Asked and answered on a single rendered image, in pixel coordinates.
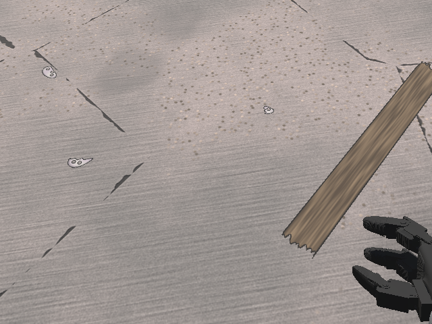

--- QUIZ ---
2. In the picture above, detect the robot right hand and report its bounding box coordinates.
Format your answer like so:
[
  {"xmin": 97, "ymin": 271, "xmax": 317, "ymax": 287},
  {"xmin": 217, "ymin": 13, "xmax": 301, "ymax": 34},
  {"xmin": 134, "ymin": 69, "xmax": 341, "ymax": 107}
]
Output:
[{"xmin": 352, "ymin": 216, "xmax": 432, "ymax": 322}]

